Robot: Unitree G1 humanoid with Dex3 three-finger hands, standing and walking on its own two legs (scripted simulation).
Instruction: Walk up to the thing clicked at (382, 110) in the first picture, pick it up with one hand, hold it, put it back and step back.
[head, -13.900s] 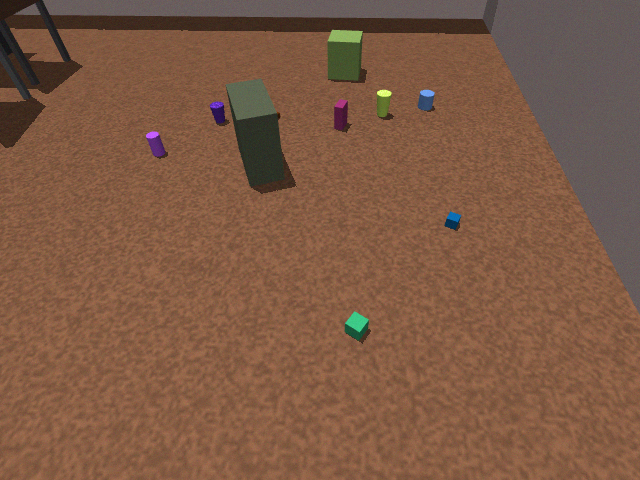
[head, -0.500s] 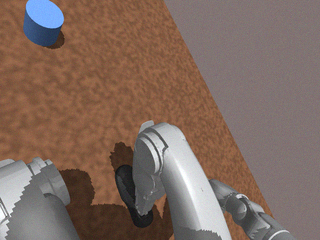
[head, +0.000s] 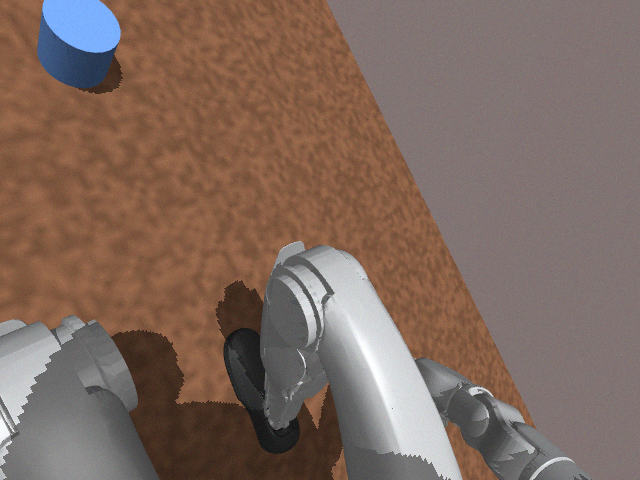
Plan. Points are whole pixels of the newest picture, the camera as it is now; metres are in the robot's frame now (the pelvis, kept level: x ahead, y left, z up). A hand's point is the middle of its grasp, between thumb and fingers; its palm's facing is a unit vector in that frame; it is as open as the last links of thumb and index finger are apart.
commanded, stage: close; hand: left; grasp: from the side
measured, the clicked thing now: out of the picture +0.49 +0.30 -0.23
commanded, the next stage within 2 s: settle in 0.52 s
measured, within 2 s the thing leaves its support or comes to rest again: leaves its support in 1.10 s
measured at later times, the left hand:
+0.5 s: hand out of the picture +0.47 +0.31 -0.18, palm faces +0.39 -0.92 -0.05, open 8.2 cm
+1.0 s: hand out of the picture +0.47 +0.31 -0.18, palm faces +0.37 -0.93 -0.05, open 7.0 cm
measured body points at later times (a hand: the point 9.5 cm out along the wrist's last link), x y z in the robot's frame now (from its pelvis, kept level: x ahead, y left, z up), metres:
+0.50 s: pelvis +0.00 +0.00 +0.01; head +0.25 +0.20 +0.32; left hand +0.45 +0.36 -0.17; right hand +0.17 -0.24 -0.03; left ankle +0.07 +0.13 -0.27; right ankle +0.14 -0.13 -0.27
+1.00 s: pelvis +0.00 +0.00 +0.01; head +0.25 +0.20 +0.32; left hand +0.45 +0.36 -0.17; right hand +0.16 -0.24 -0.03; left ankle +0.07 +0.13 -0.27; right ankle +0.14 -0.13 -0.27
